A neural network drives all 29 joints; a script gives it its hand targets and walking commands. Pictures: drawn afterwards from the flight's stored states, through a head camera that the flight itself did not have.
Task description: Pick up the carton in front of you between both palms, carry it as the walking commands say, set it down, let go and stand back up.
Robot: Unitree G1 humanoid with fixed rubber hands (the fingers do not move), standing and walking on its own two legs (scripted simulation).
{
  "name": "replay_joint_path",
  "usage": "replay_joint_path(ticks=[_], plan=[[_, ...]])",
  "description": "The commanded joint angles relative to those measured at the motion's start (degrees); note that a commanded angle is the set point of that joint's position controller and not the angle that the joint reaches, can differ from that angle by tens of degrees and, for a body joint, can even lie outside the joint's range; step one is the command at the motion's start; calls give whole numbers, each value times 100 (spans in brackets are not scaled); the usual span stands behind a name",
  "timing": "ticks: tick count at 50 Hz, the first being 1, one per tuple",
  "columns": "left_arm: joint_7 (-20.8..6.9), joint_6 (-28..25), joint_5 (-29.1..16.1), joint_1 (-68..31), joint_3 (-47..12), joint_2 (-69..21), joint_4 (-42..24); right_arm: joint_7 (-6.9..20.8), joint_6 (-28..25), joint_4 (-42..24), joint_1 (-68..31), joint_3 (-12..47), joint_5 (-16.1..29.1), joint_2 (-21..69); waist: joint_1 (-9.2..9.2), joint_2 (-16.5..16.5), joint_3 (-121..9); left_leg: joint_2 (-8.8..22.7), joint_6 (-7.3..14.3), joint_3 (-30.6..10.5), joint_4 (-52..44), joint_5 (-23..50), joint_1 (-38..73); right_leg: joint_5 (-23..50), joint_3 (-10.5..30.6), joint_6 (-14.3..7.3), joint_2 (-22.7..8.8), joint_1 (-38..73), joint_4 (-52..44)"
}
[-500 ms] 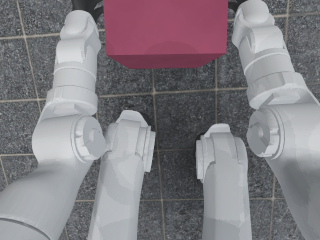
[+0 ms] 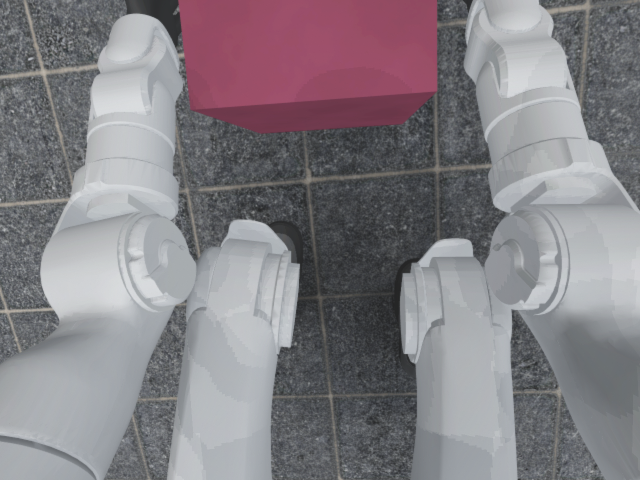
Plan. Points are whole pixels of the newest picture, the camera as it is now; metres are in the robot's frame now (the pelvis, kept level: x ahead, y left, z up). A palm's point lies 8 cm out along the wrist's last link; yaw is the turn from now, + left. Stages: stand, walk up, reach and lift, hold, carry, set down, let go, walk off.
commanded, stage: set down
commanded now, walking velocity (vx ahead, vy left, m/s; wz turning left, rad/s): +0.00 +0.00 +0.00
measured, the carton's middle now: (317, 26) +0.53 +0.07 -0.25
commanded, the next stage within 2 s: let go in 1.36 s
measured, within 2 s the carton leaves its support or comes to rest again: rests again in 0.06 s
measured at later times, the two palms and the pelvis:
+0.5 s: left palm (103, 7) +0.51 +0.26 -0.14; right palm out of the picture +0.57 -0.11 -0.13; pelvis +0.00 +0.01 +0.00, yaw +0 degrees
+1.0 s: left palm out of the picture +0.50 +0.26 +0.02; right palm out of the picture +0.57 -0.12 +0.02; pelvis +0.01 +0.01 +0.13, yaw -1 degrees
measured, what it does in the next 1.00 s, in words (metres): rises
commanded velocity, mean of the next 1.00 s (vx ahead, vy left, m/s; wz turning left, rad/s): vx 0.00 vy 0.00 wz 0.00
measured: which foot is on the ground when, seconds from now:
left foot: down 0.00-1.00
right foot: down 0.00-1.00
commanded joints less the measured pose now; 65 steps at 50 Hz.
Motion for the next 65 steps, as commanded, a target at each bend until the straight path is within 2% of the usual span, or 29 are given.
replay_joint_path(ticks=[1,4,5,6,9,10,12,13,14,17,22,25,30,33,34,35,38,40,44,45,47,48,51,53,55,56,58,63,65], plan=[[-526,-179,-182,-1578,-583,-2241,239,483,10,356,-1365,829,59,1812,36,-624,-4317,-197,114,566,-500,1299,2458,1406,-218,-67,-47,1803,-1429],[12,-448,-97,-902,-167,276,387,-96,-153,234,-797,652,151,-584,-26,-730,-4484,-74,103,611,-469,1204,2581,1481,-264,44,-202,2229,-1427],[289,-625,-216,-905,-147,1204,485,-277,-278,-150,-1043,601,610,-1233,495,-629,-4795,27,90,595,-480,1383,2777,1515,-210,108,-322,2255,-1335],[384,-727,-651,-958,-351,966,553,-348,-378,-207,-1323,1131,995,-1135,379,-800,-5148,48,107,624,-356,1885,2831,1957,-128,70,-360,2353,-1371],[639,-1010,-1066,-1008,-491,1728,727,-453,-448,-141,-1562,1688,1658,-1233,908,-979,-5453,210,86,590,-345,2217,2874,2178,-84,196,-539,2497,-1154],[641,-1058,-1237,-1137,-878,1515,256,-423,-514,-412,-1553,1506,1750,-1249,616,-665,-5825,191,80,668,-293,2322,2874,2387,-149,88,-441,2686,-1174],[621,-1117,-1537,-1537,-899,1896,-125,-486,-516,-929,-2062,2001,2123,-1582,842,-897,-6457,334,127,633,-168,2672,3467,2650,60,109,-487,2874,-1242],[583,-1075,-1800,-1459,-1271,1600,-109,-471,-531,-965,-2001,1815,2129,-1623,491,-859,-6687,270,129,611,-204,2699,3309,2763,-122,82,-467,3358,-1036],[571,-1022,-2009,-1573,-1340,1643,-308,-481,-480,-823,-1998,2082,2321,-1582,726,-895,-7052,316,131,544,-260,2705,3731,2574,-154,138,-550,3454,-894],[535,-852,-2058,-1407,-1540,1662,-175,-490,-372,-803,-1555,1971,2386,-1687,462,-736,-7023,245,207,441,-405,2476,4259,1915,-392,83,-494,2842,-1041],[745,-604,-1871,-1007,-1511,1556,-918,-541,-174,-1051,-1498,1713,2175,-1970,717,-397,-8190,238,110,590,-704,2634,5445,1612,-448,12,-432,3148,-1399],[820,-331,-1862,-800,-1735,1185,-1206,-571,-30,-1242,-1146,1396,2049,-1866,137,-127,-8180,132,127,619,-1015,2236,5397,1500,-567,-114,-287,2882,-1743],[924,-274,-1384,-626,-1375,967,-1621,-436,-50,-575,-770,1092,1831,-1898,390,107,-7588,21,94,558,-1407,2631,5265,1728,-474,-161,-266,2495,-1990],[872,-189,-1417,-568,-1515,625,-1416,-320,-125,-714,-825,943,1791,-1840,187,-107,-7293,-1,102,422,-1933,2175,5286,1320,-670,-94,-308,2143,-2290],[828,-210,-1352,-250,-1529,469,-1285,-328,-89,-762,-807,950,1754,-1786,519,47,-6956,-43,125,505,-2018,2243,5095,1349,-627,-86,-282,2058,-2502],[818,-220,-1364,-215,-1316,603,-1135,-328,-134,-506,-589,753,1471,-1904,181,-261,-6972,-27,94,562,-1973,1934,5032,1058,-644,-73,-312,2107,-2610],[831,-184,-1156,-774,-1346,989,-1520,-281,-3,-733,-795,945,1816,-1565,310,-24,-7385,28,140,690,-2381,1437,5260,926,-653,-68,-240,2600,-2986],[840,-99,-1246,-519,-1144,756,-1489,-258,-54,-750,-858,960,1631,-1660,357,-514,-7628,-122,126,686,-2613,1964,5223,1342,-692,-68,-217,3198,-3089],[759,-56,-1161,-519,-1195,939,-2004,-251,38,-1305,-643,776,1673,-1677,261,-15,-8261,-71,130,695,-2882,2436,5637,1969,-607,-97,-147,3293,-3381],[754,9,-1051,-76,-1032,926,-1754,-204,67,-1346,-634,641,1507,-1777,549,-122,-8447,-119,143,705,-2999,2478,5967,1714,-665,-40,-223,3433,-3527],[691,35,-1141,197,-1181,586,-1806,-190,75,-1212,-343,575,1265,-1685,242,-357,-8079,-127,77,701,-3122,2554,5581,2040,-601,-69,-195,3588,-3774],[663,26,-1025,372,-826,861,-1547,-217,127,-1096,-294,674,1200,-1540,430,-691,-8142,-170,148,790,-3338,2396,5455,2045,-626,-10,-164,4096,-3966],[564,-20,-1092,382,-928,803,-1912,-159,108,-1595,-222,669,1190,-1585,206,-624,-8404,-140,95,739,-3591,2640,5630,2508,-571,19,-108,4646,-4151],[527,-17,-890,220,-871,940,-2134,-143,148,-1553,-204,580,1249,-1355,456,-319,-8185,-141,127,729,-3749,2632,5998,2178,-548,24,-243,4431,-4416],[464,17,-1084,259,-877,918,-2523,-140,211,-1756,-103,809,1085,-1393,308,-615,-8458,-209,98,772,-4034,2746,6023,2462,-407,53,-282,5011,-4616],[491,62,-1025,352,-1046,891,-2267,-110,245,-1879,-510,611,1366,-1641,586,-122,-8476,-214,109,796,-4129,2744,6359,2338,-592,60,-152,4807,-4558],[456,104,-1307,556,-926,630,-2216,-115,193,-1752,167,669,1230,-1307,127,-749,-8515,-251,81,795,-4344,2938,6533,2556,-555,86,-192,5441,-4978],[359,105,-1008,633,-1038,590,-2109,16,227,-1496,284,379,1013,-1393,337,-145,-7889,-232,74,652,-4941,2911,7036,2339,-475,27,-261,5137,-5506],[405,32,-803,497,-867,692,-2548,46,160,-1561,305,351,1019,-1352,115,-353,-8015,-156,88,552,-5184,3261,7294,2678,-502,37,-248,5081,-5787]])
